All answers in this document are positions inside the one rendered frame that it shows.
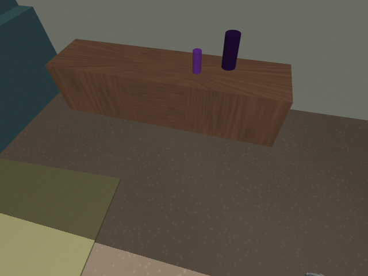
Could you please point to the sofa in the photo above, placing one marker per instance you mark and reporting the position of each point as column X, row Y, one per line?
column 26, row 87

